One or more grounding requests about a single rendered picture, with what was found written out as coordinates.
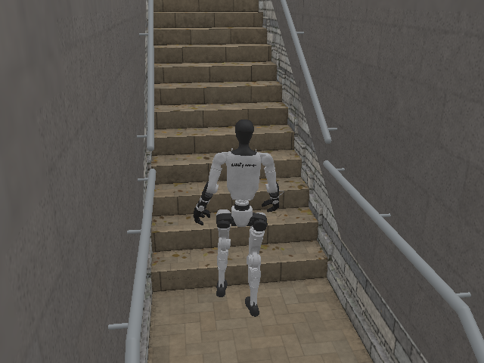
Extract stairs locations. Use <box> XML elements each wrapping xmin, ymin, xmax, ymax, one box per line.
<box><xmin>151</xmin><ymin>0</ymin><xmax>328</xmax><ymax>292</ymax></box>

